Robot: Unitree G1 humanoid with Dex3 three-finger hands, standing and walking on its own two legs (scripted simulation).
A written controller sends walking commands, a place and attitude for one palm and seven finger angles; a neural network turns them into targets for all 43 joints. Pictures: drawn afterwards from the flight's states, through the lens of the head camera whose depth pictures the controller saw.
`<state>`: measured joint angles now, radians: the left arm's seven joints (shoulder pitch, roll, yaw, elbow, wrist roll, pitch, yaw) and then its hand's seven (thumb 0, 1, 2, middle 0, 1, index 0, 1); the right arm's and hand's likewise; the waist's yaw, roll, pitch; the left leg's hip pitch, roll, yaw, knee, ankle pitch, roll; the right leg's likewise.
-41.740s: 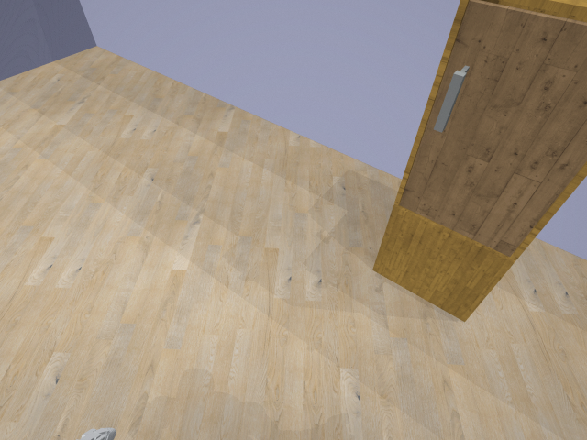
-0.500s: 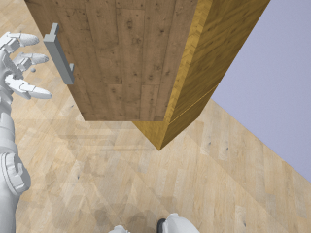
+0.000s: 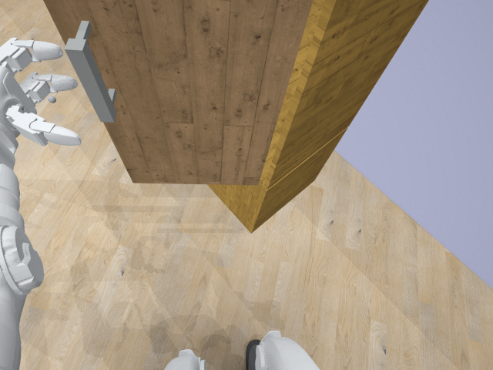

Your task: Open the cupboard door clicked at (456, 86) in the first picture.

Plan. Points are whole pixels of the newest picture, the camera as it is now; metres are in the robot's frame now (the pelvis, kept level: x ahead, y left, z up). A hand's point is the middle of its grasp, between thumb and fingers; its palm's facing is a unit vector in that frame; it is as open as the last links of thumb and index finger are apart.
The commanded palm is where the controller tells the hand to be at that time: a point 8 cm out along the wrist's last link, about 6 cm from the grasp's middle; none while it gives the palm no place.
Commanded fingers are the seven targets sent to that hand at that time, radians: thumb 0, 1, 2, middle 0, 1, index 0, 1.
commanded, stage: slide the fingers in behind the handle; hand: left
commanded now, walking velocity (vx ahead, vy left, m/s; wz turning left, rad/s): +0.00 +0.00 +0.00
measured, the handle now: (97, 75) +0.55 +0.20 +0.10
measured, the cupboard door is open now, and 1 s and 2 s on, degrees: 50 50 51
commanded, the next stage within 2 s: close the thumb around the handle in 1.60 s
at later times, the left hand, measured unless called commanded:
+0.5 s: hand (81, 98) +0.50 +0.21 +0.10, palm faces -0.08 -1.00 +0.00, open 13.9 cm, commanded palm +0.48 +0.25 +0.10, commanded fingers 0.00 -0.50 0.30 -0.30 -1.20 -0.30 -1.20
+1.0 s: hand (104, 104) +0.49 +0.18 +0.10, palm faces -0.06 -1.00 -0.01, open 13.9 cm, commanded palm +0.47 +0.23 +0.10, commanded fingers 0.00 -0.50 0.30 -0.30 -1.20 -0.30 -1.20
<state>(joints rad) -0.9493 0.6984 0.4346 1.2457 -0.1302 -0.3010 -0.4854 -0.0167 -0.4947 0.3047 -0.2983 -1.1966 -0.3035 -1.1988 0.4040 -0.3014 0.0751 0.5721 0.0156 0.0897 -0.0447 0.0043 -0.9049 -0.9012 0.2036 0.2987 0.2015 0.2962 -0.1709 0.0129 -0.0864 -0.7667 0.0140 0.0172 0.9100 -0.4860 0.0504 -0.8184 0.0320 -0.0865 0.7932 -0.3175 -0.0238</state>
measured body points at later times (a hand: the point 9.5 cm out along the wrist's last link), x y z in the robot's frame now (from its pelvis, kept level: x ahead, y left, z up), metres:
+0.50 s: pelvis +0.01 +0.01 +0.00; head +0.12 +0.03 +0.44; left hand +0.50 +0.27 +0.11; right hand +0.00 -0.26 -0.10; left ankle -0.04 +0.08 -0.69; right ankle +0.03 -0.11 -0.69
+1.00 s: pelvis +0.00 +0.00 +0.00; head +0.10 +0.01 +0.44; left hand +0.49 +0.23 +0.10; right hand +0.01 -0.27 -0.11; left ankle -0.04 +0.08 -0.69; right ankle +0.03 -0.11 -0.69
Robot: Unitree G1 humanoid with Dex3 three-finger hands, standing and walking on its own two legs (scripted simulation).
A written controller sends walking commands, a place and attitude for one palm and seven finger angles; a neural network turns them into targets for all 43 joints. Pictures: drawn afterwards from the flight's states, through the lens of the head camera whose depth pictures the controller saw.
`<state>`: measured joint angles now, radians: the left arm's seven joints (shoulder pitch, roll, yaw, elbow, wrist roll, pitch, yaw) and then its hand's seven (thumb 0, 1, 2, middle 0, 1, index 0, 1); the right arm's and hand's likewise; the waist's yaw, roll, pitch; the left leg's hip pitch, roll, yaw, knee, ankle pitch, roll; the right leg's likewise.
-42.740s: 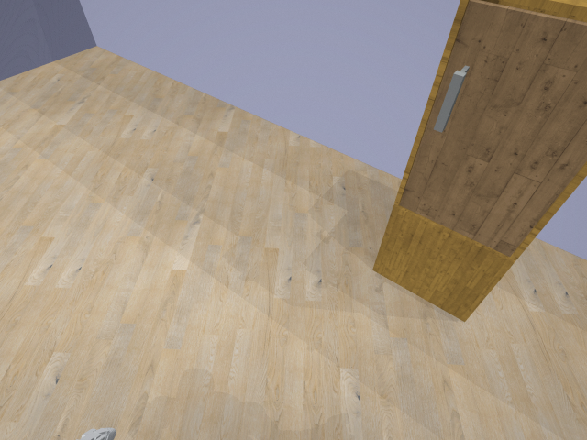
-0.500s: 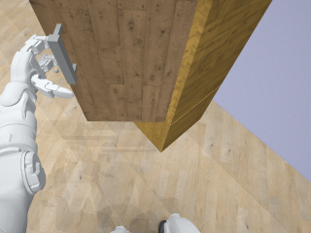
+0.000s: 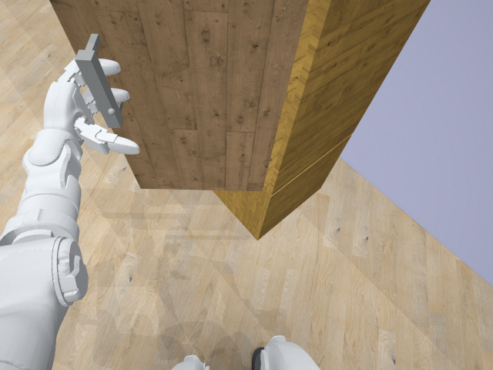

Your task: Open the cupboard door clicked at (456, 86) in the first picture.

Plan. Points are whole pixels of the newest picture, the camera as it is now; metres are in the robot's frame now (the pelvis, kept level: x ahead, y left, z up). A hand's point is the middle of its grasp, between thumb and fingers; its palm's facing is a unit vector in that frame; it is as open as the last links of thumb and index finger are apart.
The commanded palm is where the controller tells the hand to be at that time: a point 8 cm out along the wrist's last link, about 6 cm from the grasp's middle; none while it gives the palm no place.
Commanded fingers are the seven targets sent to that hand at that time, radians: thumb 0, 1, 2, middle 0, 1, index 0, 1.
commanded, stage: slide the fingers in behind the handle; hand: left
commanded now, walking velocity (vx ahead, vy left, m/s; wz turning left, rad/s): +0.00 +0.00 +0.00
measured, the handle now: (105, 84) +0.56 +0.20 +0.10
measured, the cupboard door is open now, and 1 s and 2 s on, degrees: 50 51 67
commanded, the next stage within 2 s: close the thumb around the handle in 0.60 s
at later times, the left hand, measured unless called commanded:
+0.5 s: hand (115, 111) +0.50 +0.17 +0.10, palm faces -0.05 -1.00 -0.01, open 14.1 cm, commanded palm +0.48 +0.22 +0.10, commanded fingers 0.00 -0.50 0.30 -0.30 -1.20 -0.30 -1.20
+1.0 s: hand (114, 111) +0.50 +0.17 +0.10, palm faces -0.05 -1.00 -0.01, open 11.5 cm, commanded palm +0.48 +0.22 +0.10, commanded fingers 0.00 0.40 0.68 -0.36 -1.30 -0.36 -1.30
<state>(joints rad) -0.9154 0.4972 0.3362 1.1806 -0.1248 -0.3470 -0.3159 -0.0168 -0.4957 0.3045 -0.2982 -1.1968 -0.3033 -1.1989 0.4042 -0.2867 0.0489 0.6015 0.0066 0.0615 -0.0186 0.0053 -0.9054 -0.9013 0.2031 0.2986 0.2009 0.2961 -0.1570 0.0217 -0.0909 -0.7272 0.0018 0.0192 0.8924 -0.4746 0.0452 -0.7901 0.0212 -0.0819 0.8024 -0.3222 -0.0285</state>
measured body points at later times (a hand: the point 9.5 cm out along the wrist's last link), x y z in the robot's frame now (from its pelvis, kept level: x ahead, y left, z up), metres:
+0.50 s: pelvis +0.01 +0.00 +0.00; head +0.10 +0.01 +0.44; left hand +0.49 +0.23 +0.10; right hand +0.01 -0.26 -0.11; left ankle -0.03 +0.09 -0.69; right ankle +0.03 -0.11 -0.69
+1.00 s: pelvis +0.01 +0.00 +0.00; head +0.11 +0.01 +0.44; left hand +0.49 +0.23 +0.10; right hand +0.02 -0.26 -0.11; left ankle -0.03 +0.09 -0.69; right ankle +0.03 -0.11 -0.69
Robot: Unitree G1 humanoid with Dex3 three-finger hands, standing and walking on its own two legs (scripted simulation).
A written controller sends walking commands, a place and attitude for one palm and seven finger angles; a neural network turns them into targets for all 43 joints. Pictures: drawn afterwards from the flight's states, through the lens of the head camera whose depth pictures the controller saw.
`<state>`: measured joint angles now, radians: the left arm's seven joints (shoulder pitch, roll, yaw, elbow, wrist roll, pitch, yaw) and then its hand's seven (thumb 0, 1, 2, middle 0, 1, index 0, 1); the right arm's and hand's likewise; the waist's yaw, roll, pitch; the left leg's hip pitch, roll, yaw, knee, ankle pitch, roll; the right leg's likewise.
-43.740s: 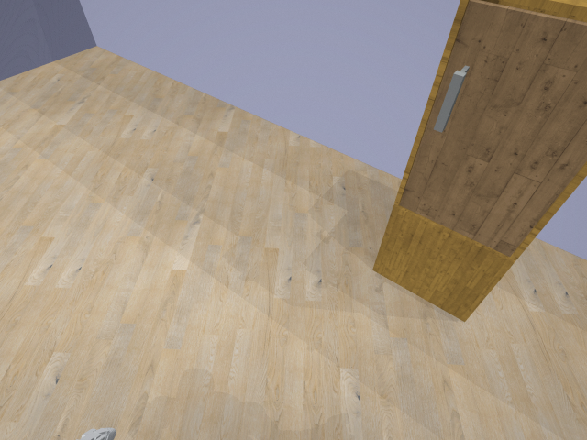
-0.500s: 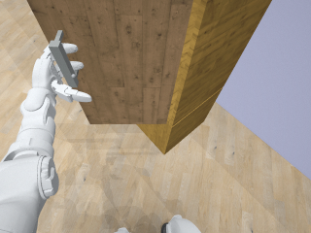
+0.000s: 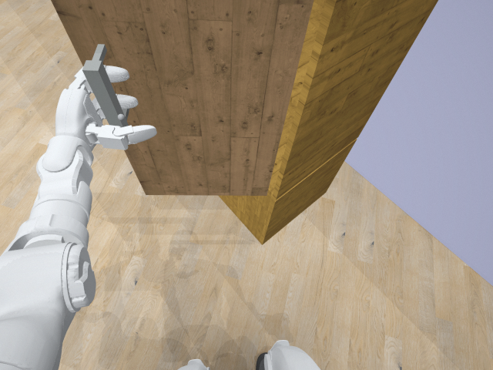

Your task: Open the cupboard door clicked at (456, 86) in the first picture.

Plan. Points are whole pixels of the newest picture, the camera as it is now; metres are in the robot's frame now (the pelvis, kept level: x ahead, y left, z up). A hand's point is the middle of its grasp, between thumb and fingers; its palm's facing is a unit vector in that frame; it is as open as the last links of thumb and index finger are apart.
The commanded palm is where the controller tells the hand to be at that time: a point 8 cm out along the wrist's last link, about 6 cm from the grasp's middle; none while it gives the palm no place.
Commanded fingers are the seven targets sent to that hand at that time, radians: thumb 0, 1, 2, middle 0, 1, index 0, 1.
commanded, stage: close the thumb around the handle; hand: left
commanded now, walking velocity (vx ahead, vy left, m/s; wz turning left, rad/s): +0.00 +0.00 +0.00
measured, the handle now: (111, 93) +0.55 +0.19 +0.10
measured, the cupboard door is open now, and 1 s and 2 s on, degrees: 51 67 98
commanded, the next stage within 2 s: pull the door open along its arc in 0.40 s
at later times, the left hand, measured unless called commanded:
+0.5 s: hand (121, 116) +0.49 +0.17 +0.10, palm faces -0.04 -1.00 -0.02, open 5.6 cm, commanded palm +0.47 +0.22 +0.10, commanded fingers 0.00 0.90 0.90 -0.40 -1.35 -0.40 -1.35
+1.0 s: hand (125, 160) +0.41 +0.15 +0.10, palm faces -0.03 -1.00 +0.06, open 5.9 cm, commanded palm +0.35 +0.21 +0.10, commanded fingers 0.00 0.90 0.90 -0.40 -1.35 -0.40 -1.35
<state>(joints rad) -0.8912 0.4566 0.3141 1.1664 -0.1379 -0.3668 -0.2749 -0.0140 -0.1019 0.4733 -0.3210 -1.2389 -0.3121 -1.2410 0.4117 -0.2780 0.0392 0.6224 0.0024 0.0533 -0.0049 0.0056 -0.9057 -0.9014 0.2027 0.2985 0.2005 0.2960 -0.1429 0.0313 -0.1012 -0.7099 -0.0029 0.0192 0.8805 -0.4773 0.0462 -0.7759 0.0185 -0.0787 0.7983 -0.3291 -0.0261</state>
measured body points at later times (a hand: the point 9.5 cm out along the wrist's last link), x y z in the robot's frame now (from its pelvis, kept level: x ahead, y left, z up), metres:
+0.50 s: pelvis +0.00 +0.00 +0.00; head +0.10 +0.01 +0.44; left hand +0.49 +0.22 +0.10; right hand +0.00 -0.27 -0.11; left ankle -0.04 +0.08 -0.70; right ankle +0.03 -0.11 -0.70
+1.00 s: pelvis +0.02 +0.00 +0.01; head +0.07 +0.00 +0.46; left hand +0.41 +0.21 +0.10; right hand +0.09 -0.26 -0.10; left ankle -0.04 +0.08 -0.70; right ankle +0.03 -0.11 -0.70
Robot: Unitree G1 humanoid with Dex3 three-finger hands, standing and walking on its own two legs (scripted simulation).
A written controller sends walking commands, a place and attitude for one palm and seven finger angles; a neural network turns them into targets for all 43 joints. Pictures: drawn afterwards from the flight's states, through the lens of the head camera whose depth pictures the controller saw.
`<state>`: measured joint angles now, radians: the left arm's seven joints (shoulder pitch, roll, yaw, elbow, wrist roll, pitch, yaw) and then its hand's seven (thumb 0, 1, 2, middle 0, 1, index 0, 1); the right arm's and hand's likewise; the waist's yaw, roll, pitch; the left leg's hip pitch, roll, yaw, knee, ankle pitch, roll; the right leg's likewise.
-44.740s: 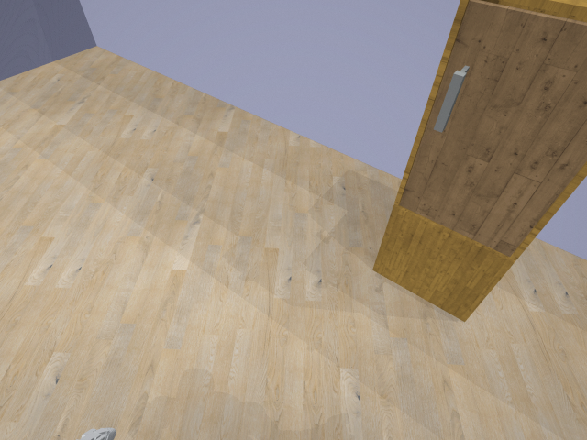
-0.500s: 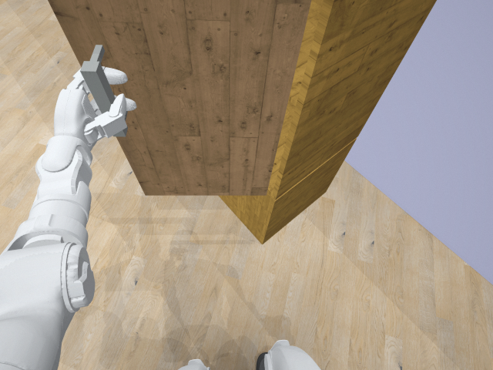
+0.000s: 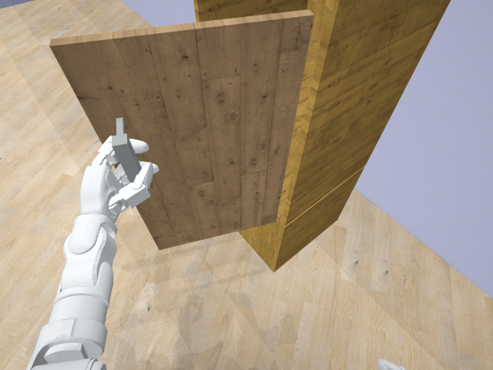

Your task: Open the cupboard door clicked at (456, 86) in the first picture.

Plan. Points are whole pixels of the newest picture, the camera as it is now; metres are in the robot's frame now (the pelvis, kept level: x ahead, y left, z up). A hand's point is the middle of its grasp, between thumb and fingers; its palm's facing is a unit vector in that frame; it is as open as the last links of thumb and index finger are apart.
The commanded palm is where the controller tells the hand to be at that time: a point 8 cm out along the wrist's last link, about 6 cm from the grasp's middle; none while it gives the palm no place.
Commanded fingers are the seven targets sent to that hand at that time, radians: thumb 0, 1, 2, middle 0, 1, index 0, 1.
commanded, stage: pull the door open along its arc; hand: left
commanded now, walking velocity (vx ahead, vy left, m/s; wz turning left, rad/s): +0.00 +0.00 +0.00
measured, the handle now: (132, 160) +0.44 +0.19 +0.09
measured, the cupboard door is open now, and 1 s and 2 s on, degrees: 67 98 98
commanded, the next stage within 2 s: open thumb and fingers to let go in 0.42 s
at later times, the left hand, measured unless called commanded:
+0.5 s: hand (210, 260) +0.26 +0.05 +0.09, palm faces +0.31 -0.95 +0.00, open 6.3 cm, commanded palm +0.22 +0.10 +0.08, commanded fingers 0.00 0.90 0.90 -0.40 -1.35 -0.40 -1.35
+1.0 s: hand (207, 258) +0.26 +0.06 +0.09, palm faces +0.38 -0.93 +0.00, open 11.8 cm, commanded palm +0.22 +0.10 +0.08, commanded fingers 0.00 -0.50 0.30 -0.28 -1.05 -0.28 -1.05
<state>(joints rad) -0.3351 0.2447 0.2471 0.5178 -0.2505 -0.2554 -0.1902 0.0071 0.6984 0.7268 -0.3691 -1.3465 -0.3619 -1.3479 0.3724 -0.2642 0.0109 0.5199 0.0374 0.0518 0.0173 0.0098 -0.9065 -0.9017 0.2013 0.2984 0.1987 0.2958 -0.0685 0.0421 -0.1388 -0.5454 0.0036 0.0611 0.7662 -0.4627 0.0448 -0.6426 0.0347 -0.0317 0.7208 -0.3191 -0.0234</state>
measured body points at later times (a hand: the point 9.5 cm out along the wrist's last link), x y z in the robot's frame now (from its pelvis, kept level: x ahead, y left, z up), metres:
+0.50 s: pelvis +0.01 -0.03 +0.00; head +0.01 -0.05 +0.45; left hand +0.24 +0.10 +0.09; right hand +0.22 -0.22 -0.07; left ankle -0.06 +0.08 -0.71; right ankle +0.01 -0.11 -0.71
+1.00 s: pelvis -0.03 -0.05 +0.01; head -0.02 -0.07 +0.46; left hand +0.24 +0.11 +0.09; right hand +0.16 -0.26 -0.10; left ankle -0.06 +0.08 -0.71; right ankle +0.01 -0.11 -0.71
